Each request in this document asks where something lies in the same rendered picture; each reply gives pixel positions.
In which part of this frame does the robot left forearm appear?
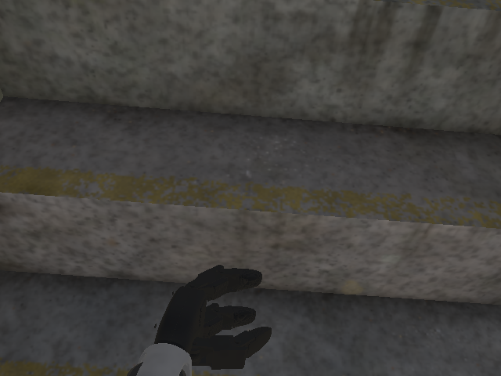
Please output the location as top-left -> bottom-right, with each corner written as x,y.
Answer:
127,343 -> 192,376

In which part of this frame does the left robot hand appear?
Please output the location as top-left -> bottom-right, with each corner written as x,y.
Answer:
154,265 -> 272,370

